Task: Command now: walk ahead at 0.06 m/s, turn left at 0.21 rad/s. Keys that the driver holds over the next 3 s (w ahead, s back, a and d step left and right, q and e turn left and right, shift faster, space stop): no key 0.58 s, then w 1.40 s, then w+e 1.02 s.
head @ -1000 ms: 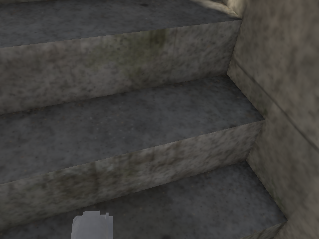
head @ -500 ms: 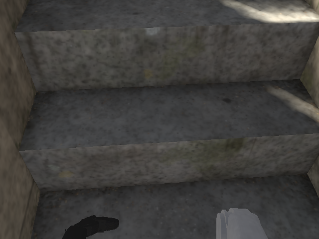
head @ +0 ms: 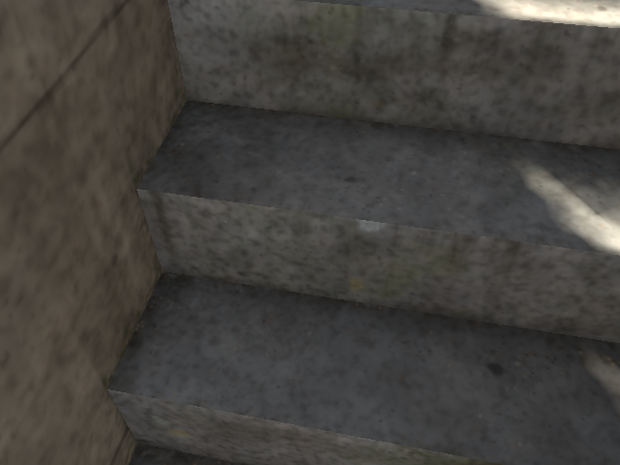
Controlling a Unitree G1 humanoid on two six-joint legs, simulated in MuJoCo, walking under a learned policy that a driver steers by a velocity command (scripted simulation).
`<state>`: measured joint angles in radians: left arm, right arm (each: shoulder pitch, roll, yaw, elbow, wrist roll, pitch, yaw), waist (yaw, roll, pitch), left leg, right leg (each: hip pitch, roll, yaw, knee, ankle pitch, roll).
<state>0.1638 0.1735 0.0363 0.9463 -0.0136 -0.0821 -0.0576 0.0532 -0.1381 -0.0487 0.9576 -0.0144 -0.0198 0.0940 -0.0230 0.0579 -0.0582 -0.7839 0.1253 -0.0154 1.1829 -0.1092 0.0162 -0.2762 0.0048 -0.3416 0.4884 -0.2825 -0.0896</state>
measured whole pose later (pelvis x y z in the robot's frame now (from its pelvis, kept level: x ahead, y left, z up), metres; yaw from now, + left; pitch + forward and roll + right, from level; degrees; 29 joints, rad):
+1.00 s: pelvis +0.11 +0.04 +0.00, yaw +2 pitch +6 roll +2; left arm 0.38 0.13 0.11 0.90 0.03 -0.04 -0.10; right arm 0.27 -0.16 -0.05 0.92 0.01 0.03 0.08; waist 0.00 -0.01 -0.10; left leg -0.31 -0.06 0.02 0.53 -0.32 0.10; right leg -0.26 -0.11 -0.12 0.68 -0.41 -0.15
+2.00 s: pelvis +0.22 +0.00 +0.19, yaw +4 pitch +5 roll +0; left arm 0.41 0.16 0.05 1.00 0.01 -0.10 0.03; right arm 0.00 -0.11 0.03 0.63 -0.04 -0.01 0.03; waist 0.06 -0.01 -0.06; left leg -0.94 0.06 0.02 1.35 -0.23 0.05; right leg -0.39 0.03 0.15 0.74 -0.45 -0.04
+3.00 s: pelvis +0.60 +0.06 +0.48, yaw -25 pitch +8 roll +2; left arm 0.43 0.20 0.06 0.94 0.03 -0.01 -0.19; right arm -0.03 -0.07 0.11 0.57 -0.06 0.00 0.07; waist -0.02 -0.30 -0.16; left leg -0.96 0.01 -0.02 1.39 -0.59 0.04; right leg -0.63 0.20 0.23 1.45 0.07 -0.12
